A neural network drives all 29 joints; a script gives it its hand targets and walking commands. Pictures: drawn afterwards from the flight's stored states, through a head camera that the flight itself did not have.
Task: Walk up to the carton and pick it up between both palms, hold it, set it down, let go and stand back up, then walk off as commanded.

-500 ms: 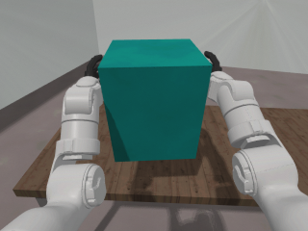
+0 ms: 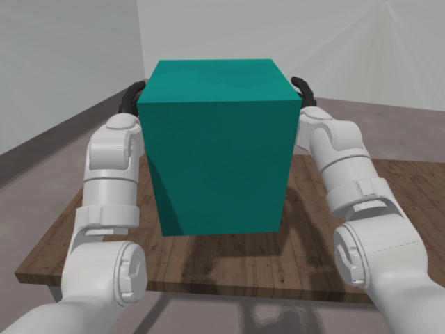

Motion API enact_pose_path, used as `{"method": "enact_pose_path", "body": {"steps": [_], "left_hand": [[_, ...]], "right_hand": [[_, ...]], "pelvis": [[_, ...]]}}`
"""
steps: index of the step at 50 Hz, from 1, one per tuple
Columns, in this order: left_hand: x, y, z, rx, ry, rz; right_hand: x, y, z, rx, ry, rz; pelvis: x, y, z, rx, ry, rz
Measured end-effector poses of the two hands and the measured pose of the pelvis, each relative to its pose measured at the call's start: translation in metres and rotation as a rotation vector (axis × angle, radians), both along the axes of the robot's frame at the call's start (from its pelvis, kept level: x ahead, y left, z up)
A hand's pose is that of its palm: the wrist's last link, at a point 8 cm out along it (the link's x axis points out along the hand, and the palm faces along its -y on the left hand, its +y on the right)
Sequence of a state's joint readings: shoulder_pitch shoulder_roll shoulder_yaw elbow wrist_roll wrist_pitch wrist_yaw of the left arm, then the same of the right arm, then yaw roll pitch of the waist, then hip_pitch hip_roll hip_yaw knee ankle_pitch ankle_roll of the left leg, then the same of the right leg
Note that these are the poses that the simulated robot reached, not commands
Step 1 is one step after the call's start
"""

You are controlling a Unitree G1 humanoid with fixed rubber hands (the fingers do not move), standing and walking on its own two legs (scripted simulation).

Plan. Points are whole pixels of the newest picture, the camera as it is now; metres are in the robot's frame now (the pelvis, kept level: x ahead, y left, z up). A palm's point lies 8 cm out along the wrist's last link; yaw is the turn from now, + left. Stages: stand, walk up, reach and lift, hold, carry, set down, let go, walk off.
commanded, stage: hold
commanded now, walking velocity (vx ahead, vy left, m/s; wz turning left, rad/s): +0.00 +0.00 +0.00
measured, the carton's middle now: (218, 145) +0.36 +0.01 +0.25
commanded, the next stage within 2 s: none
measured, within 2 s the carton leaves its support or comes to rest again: neither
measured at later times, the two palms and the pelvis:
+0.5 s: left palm (132, 120) +0.36 +0.15 +0.29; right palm (308, 114) +0.36 -0.14 +0.31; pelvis +0.00 +0.00 +0.00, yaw -1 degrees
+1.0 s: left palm (129, 122) +0.36 +0.15 +0.29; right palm (304, 118) +0.36 -0.14 +0.30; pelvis +0.00 +0.00 +0.00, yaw +0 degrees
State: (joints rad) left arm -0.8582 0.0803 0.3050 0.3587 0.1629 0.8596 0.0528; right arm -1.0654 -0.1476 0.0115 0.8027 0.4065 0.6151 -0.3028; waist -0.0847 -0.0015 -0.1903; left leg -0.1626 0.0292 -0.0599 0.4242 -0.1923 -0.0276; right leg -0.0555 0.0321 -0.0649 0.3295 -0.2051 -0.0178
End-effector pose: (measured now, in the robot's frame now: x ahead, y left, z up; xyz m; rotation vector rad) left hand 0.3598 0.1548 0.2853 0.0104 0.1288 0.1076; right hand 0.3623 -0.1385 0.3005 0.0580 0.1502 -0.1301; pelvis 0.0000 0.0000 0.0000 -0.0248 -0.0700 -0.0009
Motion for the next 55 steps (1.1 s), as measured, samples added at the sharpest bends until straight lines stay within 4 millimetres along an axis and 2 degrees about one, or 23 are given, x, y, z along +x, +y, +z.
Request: {"method": "enact_pose_path", "body": {"steps": [5,12,17,25,36,45,55], "left_hand": [[-0.002,-0.003,0.008,0.005,-0.027,0.001],[0.0,-0.009,0.002,0.006,0.013,-0.012],[-0.001,-0.007,0.0,-0.005,0.011,-0.009],[-0.002,-0.006,0.008,-0.008,-0.01,0.002],[-0.002,-0.005,-0.001,-0.02,0.023,0.0],[-0.003,0.0,0.008,-0.011,-0.01,0.011],[0.001,-0.001,0.004,-0.005,0.005,0.001]], "right_hand": [[-0.003,-0.003,0.007,0.025,-0.027,-0.007],[-0.004,-0.009,-0.001,0.027,0.013,-0.018],[-0.005,-0.007,0.0,0.015,0.013,-0.016],[-0.004,-0.006,0.009,0.022,-0.008,-0.011],[-0.003,-0.005,0.001,0.008,0.027,-0.01],[-0.002,0.0,0.006,0.005,-0.004,0.003],[0.0,-0.001,0.003,0.014,0.012,-0.006]], "pelvis": [[0.002,0.003,0.0,-0.002,-0.009,-0.002],[0.002,0.006,0.0,0.002,-0.02,-0.017],[0.001,0.006,0.0,0.001,-0.012,-0.025],[-0.001,0.005,0.0,0.0,-0.003,-0.02],[-0.004,0.002,0.0,0.001,-0.004,-0.017],[-0.004,0.001,0.0,-0.001,0.007,-0.008],[-0.002,0.003,0.0,0.001,0.008,-0.009]]}}
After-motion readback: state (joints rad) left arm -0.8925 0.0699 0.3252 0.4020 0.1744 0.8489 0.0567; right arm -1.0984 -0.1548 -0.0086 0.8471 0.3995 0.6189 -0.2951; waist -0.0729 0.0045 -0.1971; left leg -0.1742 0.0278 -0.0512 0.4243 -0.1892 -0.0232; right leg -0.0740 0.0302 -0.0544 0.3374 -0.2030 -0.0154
